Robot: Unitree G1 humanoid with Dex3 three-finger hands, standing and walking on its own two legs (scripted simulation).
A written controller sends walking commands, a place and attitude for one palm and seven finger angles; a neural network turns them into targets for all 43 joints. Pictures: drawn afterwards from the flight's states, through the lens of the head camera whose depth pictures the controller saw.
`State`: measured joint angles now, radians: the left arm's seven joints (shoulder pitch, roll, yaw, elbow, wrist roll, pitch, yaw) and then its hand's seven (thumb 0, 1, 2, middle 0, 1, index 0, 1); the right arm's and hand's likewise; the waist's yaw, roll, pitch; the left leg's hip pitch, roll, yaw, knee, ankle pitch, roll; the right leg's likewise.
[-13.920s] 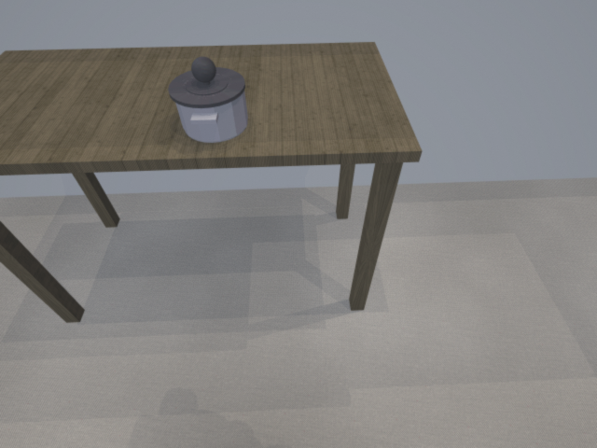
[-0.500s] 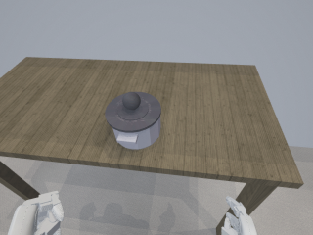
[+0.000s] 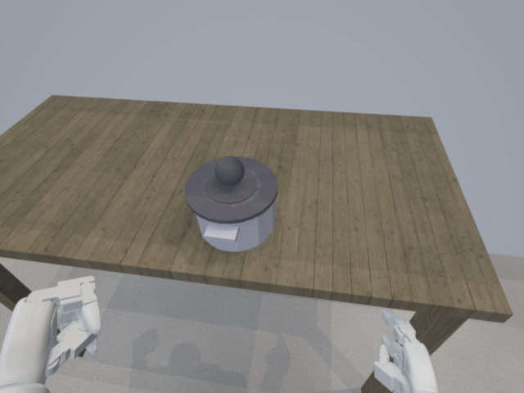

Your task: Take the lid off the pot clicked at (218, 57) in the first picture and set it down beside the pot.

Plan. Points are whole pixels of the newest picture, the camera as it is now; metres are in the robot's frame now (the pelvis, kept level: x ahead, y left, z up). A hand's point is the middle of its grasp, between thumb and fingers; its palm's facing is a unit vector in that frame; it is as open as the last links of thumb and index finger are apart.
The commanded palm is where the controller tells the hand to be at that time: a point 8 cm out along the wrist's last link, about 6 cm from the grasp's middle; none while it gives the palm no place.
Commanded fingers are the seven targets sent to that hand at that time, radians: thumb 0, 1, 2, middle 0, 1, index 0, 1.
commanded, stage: raise the hand higher, near the body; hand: left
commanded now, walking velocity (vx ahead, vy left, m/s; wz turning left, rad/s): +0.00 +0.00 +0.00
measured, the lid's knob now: (229, 171) +0.42 +0.12 +0.13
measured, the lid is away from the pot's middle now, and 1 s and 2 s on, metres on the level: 0.00 0.00 0.00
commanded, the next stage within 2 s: reach forward and open the fingers in 0.22 s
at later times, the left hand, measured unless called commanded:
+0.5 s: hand (73, 291) +0.18 +0.25 +0.14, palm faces +0.20 -0.21 -0.96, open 3.0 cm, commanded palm +0.15 +0.26 +0.18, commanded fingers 0.00 0.57 1.11 -1.21 -1.15 -1.21 -1.15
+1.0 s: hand (68, 262) +0.20 +0.26 +0.17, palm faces -0.13 +0.03 -0.99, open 6.3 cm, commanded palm +0.19 +0.25 +0.23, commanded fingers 0.00 -0.21 1.50 -0.91 -0.26 -0.91 -0.26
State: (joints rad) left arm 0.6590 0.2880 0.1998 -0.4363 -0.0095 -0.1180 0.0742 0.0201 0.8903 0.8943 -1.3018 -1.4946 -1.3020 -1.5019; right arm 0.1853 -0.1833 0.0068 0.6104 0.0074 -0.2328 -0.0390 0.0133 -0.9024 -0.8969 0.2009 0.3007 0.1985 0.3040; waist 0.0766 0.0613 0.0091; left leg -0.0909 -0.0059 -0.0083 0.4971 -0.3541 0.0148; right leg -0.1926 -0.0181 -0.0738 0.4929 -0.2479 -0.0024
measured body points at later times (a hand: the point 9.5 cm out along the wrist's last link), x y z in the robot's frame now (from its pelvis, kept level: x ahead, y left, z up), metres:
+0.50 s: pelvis -0.01 +0.00 +0.00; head -0.01 -0.04 +0.45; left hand +0.16 +0.26 +0.19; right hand +0.20 -0.21 -0.09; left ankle -0.05 +0.11 -0.74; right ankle +0.01 -0.12 -0.74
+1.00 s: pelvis -0.04 +0.00 +0.00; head -0.03 -0.06 +0.45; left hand +0.20 +0.25 +0.23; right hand +0.18 -0.21 -0.09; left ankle -0.05 +0.11 -0.74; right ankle +0.01 -0.12 -0.74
